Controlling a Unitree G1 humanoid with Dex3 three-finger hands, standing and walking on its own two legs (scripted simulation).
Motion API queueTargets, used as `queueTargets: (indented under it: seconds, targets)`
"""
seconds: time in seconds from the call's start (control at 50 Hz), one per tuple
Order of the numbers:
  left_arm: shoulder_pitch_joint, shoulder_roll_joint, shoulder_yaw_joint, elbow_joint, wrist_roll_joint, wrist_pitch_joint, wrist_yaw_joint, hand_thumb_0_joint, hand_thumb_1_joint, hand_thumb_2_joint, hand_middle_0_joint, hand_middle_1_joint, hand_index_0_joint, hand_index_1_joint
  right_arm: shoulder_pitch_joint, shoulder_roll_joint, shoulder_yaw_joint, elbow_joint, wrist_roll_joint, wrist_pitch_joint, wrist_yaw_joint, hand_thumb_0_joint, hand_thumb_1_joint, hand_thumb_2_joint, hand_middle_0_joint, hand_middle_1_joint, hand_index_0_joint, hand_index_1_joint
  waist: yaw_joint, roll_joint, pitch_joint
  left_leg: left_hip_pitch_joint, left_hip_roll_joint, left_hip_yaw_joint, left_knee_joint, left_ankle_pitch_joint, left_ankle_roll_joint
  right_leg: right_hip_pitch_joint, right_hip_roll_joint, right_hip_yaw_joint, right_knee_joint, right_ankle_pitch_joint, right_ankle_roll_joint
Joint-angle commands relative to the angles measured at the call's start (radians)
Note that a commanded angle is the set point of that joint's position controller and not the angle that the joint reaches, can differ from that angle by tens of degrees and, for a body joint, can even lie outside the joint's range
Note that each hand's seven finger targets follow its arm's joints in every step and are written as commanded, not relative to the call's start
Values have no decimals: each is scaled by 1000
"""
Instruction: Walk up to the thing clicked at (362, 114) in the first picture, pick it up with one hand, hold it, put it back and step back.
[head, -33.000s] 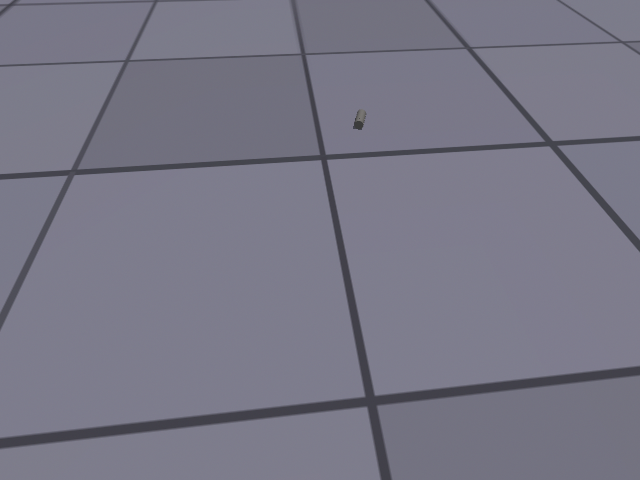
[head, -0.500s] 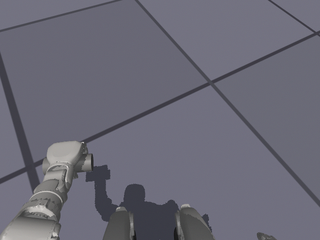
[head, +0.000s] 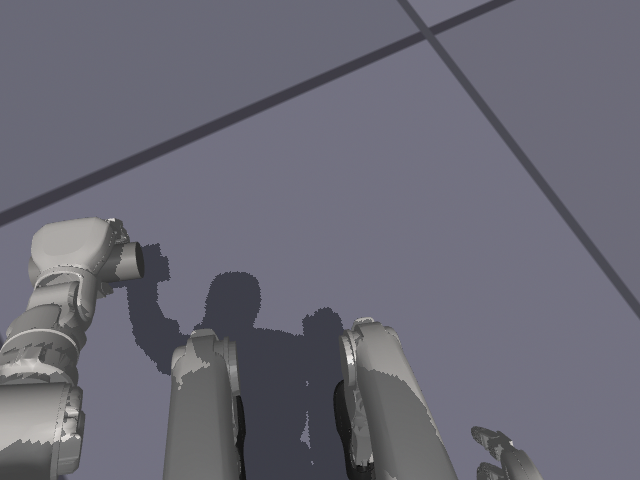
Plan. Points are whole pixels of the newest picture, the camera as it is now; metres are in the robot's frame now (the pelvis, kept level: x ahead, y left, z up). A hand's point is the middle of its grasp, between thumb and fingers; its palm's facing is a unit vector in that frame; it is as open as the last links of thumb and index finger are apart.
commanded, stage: crouch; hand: left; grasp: from above
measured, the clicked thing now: (90, 266) +0.41 +0.29 -0.19
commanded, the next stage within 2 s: lower in 0.80 s
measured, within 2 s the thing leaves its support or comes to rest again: neither
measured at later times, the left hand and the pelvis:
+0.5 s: hand (116, 273) +0.42 +0.28 -0.26, palm faces -0.45 -0.08 -0.89, open 8.2 cm; pelvis -0.01 -0.01 -0.09, yaw -3 degrees
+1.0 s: hand (123, 274) +0.42 +0.29 -0.31, palm faces -0.46 -0.08 -0.88, open 8.2 cm; pelvis -0.02 -0.01 -0.13, yaw -4 degrees
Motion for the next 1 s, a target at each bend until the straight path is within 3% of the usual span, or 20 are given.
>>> queueTargets:
  seconds: [0.0,0.04,0.1,0.26,0.32,0.34,0.36,0.38,0.44,0.5,0.66,0.84,0.86,0.98]
  targets:
    - [-347,281,63,-156,2,5,73,0,719,584,-1113,-433,-1116,-432,194,-223,-72,-25,-14,-20,-2,0,-893,-900,200,299,200,299,10,250,-695,643,-9,16,-175,236,15,152,16,-73,-164,242,-76]
    - [-364,280,60,-155,-1,8,73,0,715,587,-1116,-415,-1114,-419,189,-226,-70,-22,-18,-20,5,0,-892,-900,200,299,200,299,-3,257,-692,618,-6,16,-144,247,16,136,19,-78,-139,254,-74]
    - [-337,314,82,-141,0,12,68,0,719,577,-1124,-409,-1122,-413,190,-224,-64,-27,-21,-17,17,0,-895,-900,199,299,200,299,9,233,-697,569,-8,35,-86,279,26,161,26,-75,-119,296,-68]
    - [-393,371,104,-126,12,-13,53,0,678,531,-1090,-381,-1090,-383,180,-228,-54,-18,-30,-7,34,0,-895,-900,200,299,200,299,-1,237,-652,438,-3,42,2,217,29,106,39,-80,-38,265,-68]
    - [-357,347,101,-71,10,-18,50,0,693,514,-1082,-408,-1092,-399,176,-233,-50,-24,-33,-5,40,0,-894,-899,200,299,200,299,-12,210,-624,400,-5,38,22,194,29,83,39,-89,-13,249,-65]
    - [-400,378,109,-93,12,-25,49,0,697,504,-1076,-416,-1090,-403,178,-243,-49,-21,-34,-4,41,0,-893,-898,200,299,200,299,-15,235,-629,399,-4,36,24,187,25,66,37,-91,0,241,-67]
    - [-391,401,117,-73,16,-26,49,0,676,485,-1065,-406,-1079,-394,175,-244,-51,-22,-32,-3,43,0,-895,-900,200,299,200,299,4,247,-624,388,-4,41,26,172,25,62,41,-90,9,231,-71]
    - [-385,387,119,-63,15,-27,50,0,670,493,-1061,-407,-1073,-396,177,-244,-50,-23,-34,-3,45,0,-895,-900,200,299,200,299,-7,244,-611,381,-4,37,29,158,24,46,37,-95,18,220,-71]
    - [-429,398,114,-80,16,-35,53,0,652,488,-1057,-383,-1063,-377,177,-244,-45,-18,-38,-1,47,0,-893,-899,200,299,200,299,-19,243,-646,368,-4,43,67,161,27,42,42,-95,34,227,-69]
    - [-410,420,132,-68,14,-39,57,0,651,496,-1051,-397,-1058,-390,173,-245,-40,-12,-41,0,48,0,-895,-899,200,299,200,299,-9,238,-637,332,-6,47,91,155,28,40,42,-94,53,224,-67]
    - [-465,451,127,-4,28,-50,72,0,658,468,-1051,-391,-1061,-381,160,-250,-22,-2,-45,-4,48,0,-894,-898,200,300,200,300,-24,255,-589,280,-4,42,130,96,26,-38,49,-113,107,172,-75]
    - [-463,471,119,33,15,-50,65,0,691,473,-1071,-420,-1084,-407,155,-254,2,8,-51,-8,50,0,-898,-899,200,300,200,300,-29,240,-564,196,-5,53,189,104,33,-16,57,-115,134,192,-66]
    - [-462,491,139,20,17,-52,66,0,695,483,-1080,-406,-1088,-398,154,-264,-1,6,-51,-6,49,0,-897,-899,200,300,200,300,-27,247,-576,208,-4,48,187,107,31,-26,56,-122,145,189,-67]
    - [-440,464,108,84,13,-62,59,0,700,466,-1115,-363,-1117,-361,151,-261,22,5,-55,-2,55,0,-897,-897,200,300,200,300,-51,203,-528,150,-3,40,230,129,36,-12,63,-130,166,224,-60]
